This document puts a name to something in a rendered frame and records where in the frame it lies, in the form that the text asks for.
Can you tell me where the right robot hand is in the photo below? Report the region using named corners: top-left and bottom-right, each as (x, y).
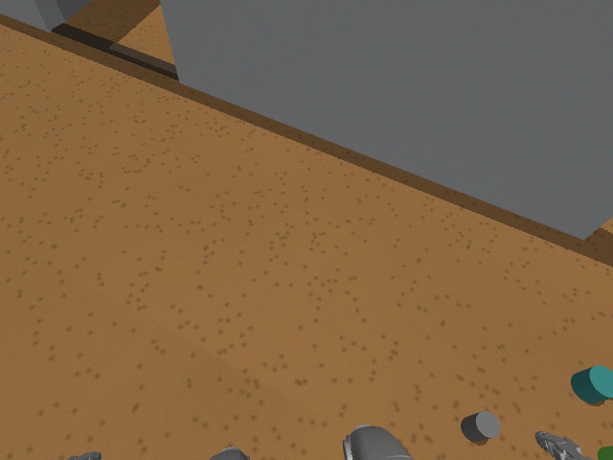
top-left (535, 431), bottom-right (593, 460)

